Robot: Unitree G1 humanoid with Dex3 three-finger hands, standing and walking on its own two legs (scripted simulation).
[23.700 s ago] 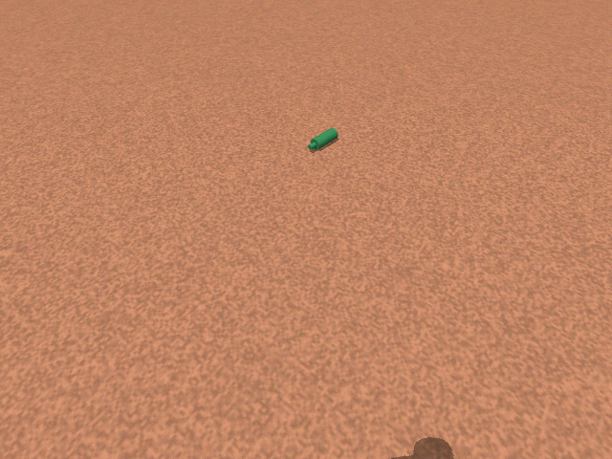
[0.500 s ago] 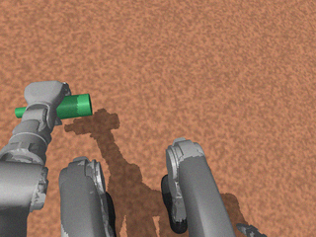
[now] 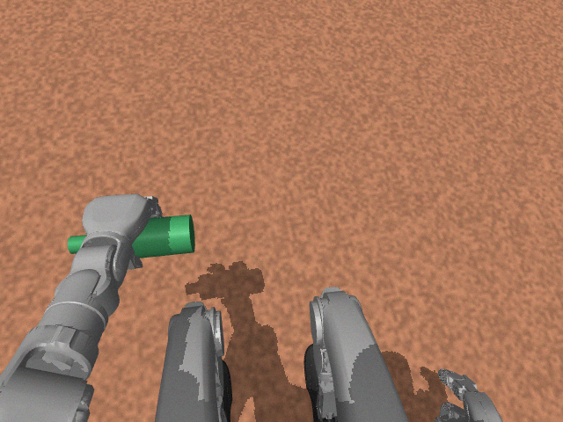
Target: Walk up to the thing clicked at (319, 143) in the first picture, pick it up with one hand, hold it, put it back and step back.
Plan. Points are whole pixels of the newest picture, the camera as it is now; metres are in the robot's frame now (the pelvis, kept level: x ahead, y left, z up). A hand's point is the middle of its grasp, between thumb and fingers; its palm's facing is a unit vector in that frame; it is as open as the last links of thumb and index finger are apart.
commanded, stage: lift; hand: left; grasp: from above
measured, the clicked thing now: (133, 239) +0.42 +0.21 -0.14
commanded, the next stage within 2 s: hold in 0.94 s
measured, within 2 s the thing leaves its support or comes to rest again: neither
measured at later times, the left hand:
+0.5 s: hand (61, 236) +0.35 +0.22 +0.07, palm faces -0.49 -0.04 -0.87, open 9.3 cm
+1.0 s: hand (0, 200) +0.36 +0.23 +0.15, palm faces -0.48 -0.04 -0.88, open 9.3 cm
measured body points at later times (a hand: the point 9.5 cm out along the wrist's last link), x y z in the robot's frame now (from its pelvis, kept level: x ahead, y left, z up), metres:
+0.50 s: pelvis +0.03 +0.00 +0.16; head +0.12 +0.01 +0.61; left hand +0.38 +0.22 +0.12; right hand +0.12 -0.27 +0.04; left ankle +0.08 +0.12 -0.46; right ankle +0.09 -0.13 -0.46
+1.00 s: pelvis +0.06 +0.01 +0.24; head +0.12 +0.01 +0.68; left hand +0.38 +0.23 +0.20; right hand +0.16 -0.26 +0.11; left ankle +0.08 +0.12 -0.46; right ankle +0.09 -0.13 -0.46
